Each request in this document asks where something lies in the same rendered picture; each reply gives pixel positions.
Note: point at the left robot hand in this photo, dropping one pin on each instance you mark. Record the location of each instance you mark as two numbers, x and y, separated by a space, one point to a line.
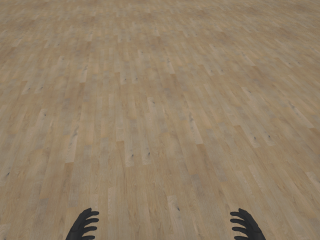
78 229

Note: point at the right robot hand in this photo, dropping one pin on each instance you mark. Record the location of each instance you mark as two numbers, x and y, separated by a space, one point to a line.
251 229

